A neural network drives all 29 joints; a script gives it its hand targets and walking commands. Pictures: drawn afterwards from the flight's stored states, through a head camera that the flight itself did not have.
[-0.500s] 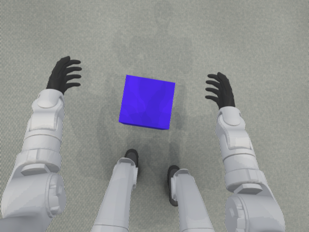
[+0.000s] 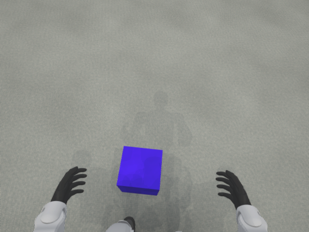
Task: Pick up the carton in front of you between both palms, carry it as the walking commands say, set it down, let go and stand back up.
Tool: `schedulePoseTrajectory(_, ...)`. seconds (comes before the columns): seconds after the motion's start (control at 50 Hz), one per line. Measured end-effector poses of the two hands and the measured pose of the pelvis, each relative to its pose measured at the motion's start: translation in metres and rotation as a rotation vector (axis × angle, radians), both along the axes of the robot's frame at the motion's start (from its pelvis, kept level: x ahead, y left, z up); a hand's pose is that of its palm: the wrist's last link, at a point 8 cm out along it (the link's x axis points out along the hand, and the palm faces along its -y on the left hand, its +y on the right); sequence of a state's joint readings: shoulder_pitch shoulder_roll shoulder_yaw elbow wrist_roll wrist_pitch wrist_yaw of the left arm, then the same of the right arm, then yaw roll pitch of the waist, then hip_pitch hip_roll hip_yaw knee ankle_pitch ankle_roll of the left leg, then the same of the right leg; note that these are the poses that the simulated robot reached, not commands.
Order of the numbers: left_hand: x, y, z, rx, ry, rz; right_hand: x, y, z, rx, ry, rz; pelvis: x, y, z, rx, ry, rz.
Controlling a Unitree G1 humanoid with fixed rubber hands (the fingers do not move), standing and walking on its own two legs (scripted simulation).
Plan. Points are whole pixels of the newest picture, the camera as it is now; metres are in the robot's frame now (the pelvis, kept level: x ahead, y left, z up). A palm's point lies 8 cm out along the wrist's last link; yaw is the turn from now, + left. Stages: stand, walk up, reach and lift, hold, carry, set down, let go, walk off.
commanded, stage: let go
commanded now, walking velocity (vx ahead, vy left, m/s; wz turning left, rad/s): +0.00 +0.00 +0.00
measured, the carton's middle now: (141, 172) +0.39 +0.05 -0.64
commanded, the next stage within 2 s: stand in 0.52 s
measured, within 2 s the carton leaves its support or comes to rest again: neither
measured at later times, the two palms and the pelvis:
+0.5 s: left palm (63, 210) +0.17 +0.22 -0.06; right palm (254, 209) +0.18 -0.24 -0.06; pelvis +0.01 -0.02 +0.01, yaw +0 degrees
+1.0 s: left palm (34, 222) +0.14 +0.29 -0.09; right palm (268, 222) +0.15 -0.28 -0.08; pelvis +0.02 +0.01 +0.00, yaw -1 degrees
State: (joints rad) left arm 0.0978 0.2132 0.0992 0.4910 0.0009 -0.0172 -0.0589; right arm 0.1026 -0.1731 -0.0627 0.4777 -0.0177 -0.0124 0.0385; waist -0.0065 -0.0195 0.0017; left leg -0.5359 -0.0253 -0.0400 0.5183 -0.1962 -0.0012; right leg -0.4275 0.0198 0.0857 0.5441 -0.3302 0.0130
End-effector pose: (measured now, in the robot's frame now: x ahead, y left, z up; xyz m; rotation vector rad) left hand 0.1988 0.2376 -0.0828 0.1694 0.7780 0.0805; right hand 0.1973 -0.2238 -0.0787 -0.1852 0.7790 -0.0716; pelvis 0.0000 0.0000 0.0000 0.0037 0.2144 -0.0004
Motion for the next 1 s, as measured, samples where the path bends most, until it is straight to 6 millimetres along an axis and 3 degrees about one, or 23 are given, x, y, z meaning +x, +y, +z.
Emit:
schedulePoseTrajectory(0.18, -0.033, -0.020, 0.021, -0.002, 0.013, -0.009, -0.030, -0.026, 0.021, 0.000, -0.001, -0.004, 0.008, -0.016, 0.010, 0.016, -0.187, -0.002)
schedulePoseTrajectory(0.52, -0.028, -0.018, 0.023, 0.001, 0.023, -0.008, -0.018, -0.020, 0.024, -0.003, 0.017, 0.004, 0.014, -0.014, 0.009, 0.020, -0.282, -0.001)
schedulePoseTrajectory(0.74, -0.046, 0.040, 0.003, 0.158, 0.107, 0.040, -0.036, -0.061, 0.008, -0.188, 0.121, -0.061, 0.020, -0.005, 0.003, -0.006, -0.212, -0.012)
schedulePoseTrajectory(1.0, -0.055, 0.055, -0.007, 0.182, 0.179, 0.027, -0.046, -0.061, 0.001, -0.205, 0.168, -0.085, 0.025, 0.005, 0.004, -0.005, -0.215, -0.020)
